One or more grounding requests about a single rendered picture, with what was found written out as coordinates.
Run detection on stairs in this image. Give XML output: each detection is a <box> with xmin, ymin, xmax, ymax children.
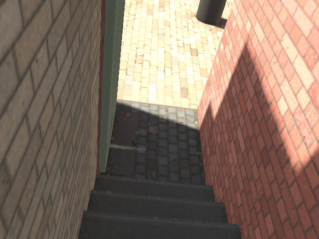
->
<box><xmin>78</xmin><ymin>175</ymin><xmax>242</xmax><ymax>239</ymax></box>

